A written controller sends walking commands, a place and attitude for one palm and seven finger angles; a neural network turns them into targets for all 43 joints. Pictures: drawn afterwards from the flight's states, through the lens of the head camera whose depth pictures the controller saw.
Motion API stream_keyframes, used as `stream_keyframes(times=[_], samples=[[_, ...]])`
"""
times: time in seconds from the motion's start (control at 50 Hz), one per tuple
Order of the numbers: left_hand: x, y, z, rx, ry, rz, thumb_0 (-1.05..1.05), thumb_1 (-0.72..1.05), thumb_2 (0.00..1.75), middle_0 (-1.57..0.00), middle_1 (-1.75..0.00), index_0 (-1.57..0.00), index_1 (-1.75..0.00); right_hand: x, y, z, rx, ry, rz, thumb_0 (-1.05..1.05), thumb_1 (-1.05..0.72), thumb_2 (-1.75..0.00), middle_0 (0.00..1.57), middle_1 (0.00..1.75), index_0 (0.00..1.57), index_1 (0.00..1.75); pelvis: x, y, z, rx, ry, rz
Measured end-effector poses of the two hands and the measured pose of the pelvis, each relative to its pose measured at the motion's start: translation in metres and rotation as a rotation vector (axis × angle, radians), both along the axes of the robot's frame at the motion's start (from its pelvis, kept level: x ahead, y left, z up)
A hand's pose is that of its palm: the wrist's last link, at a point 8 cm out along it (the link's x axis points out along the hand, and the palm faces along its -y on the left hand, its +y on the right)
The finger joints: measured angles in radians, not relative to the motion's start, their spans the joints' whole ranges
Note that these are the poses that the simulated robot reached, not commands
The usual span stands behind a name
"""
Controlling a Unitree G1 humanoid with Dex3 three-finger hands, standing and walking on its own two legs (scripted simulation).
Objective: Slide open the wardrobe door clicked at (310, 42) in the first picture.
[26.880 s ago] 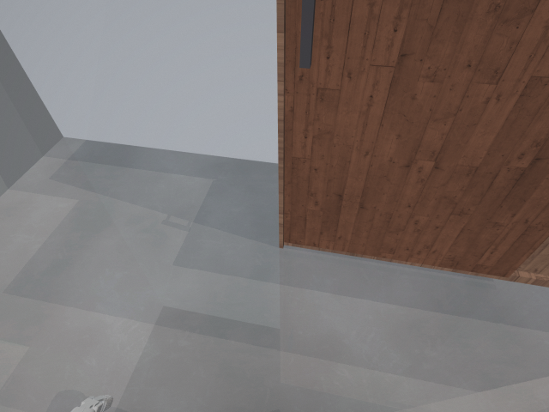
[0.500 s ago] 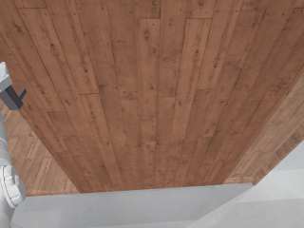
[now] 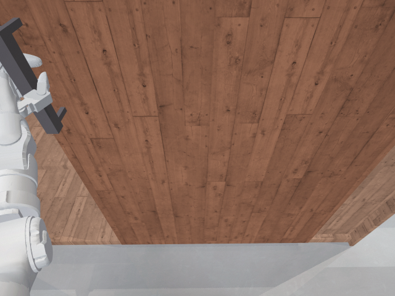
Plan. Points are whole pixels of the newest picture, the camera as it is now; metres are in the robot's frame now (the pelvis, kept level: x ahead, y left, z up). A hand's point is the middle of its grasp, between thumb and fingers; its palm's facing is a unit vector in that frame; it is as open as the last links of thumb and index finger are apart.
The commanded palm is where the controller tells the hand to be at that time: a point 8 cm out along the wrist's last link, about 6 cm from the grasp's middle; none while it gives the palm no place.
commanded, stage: stop walking and hold the door there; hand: left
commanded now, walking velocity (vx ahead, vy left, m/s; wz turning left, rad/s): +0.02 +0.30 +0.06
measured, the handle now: (36, 81) +0.45 +0.33 +0.22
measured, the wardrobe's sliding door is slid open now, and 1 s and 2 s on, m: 0.66 0.67 0.67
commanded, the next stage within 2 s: loosen the grip on the handle in 1.26 s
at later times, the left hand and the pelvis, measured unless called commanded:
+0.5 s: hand (39, 94) +0.42 +0.31 +0.22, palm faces +0.31 -0.94 -0.16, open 6.1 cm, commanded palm +0.39 +0.33 +0.19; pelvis -0.01 +0.09 +0.00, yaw +2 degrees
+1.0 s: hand (42, 96) +0.41 +0.30 +0.22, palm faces +0.20 -0.98 -0.07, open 6.0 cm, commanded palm +0.38 +0.32 +0.19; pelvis +0.00 +0.13 +0.00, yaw +4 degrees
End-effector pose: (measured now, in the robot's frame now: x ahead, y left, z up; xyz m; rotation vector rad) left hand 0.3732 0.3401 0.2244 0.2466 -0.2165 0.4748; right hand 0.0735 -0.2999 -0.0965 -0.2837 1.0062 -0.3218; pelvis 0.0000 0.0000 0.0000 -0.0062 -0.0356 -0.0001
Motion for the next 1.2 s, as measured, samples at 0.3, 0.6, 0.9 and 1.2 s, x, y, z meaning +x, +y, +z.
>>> stream_keyframes(times=[0.3,0.6,0.9,1.2], samples=[[0.0,0.002,-0.002,0.022,-0.017,-0.044,-0.13,0.65,0.73,-0.46,-1.4,-0.36,-1.4,0.052,0.097,-0.013,0.164,-0.11,0.192,0.01,-0.9,-0.9,0.2,0.3,0.2,0.3,-0.023,0.029,-0.003,0.0,0.047,-0.012],[0.007,0.012,-0.011,-0.001,-0.19,-0.26,-0.17,0.65,0.87,-0.46,-1.4,-0.27,-1.39,0.065,0.154,-0.025,0.085,-0.092,0.125,0.01,-0.9,-0.9,0.2,0.3,0.19,0.3,-0.015,0.107,-0.021,0.041,-0.005,0.053],[0.004,0.007,-0.009,-0.046,-0.146,-0.293,-0.13,0.7,0.8,-0.46,-1.4,-0.26,-1.39,0.088,0.231,-0.021,0.213,-0.089,0.281,0.01,-0.9,-0.9,0.21,0.3,0.2,0.3,-0.003,0.122,-0.002,0.021,0.014,0.083],[0.002,0.005,-0.007,-0.059,-0.105,-0.289,-0.11,0.73,0.77,-0.46,-1.4,-0.22,-1.38,0.114,0.208,0.012,0.144,-0.179,0.248,0.01,-0.9,-0.9,0.2,0.3,0.2,0.3,-0.002,0.124,0.007,-0.005,0.037,0.058]])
